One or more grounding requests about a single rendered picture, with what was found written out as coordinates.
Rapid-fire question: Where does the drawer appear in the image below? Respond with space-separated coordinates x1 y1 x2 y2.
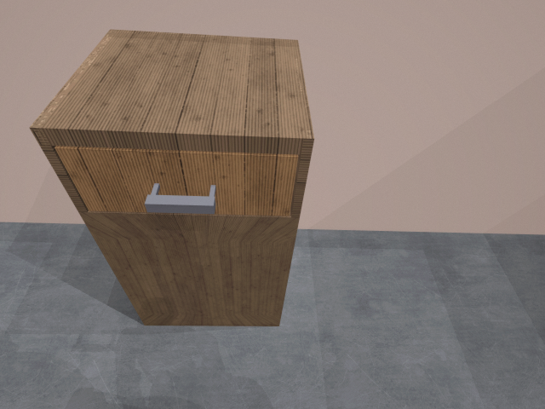
55 146 298 216

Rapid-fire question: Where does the cabinet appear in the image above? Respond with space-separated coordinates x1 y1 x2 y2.
29 29 314 326

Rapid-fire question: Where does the handle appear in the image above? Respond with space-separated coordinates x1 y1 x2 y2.
145 183 216 214

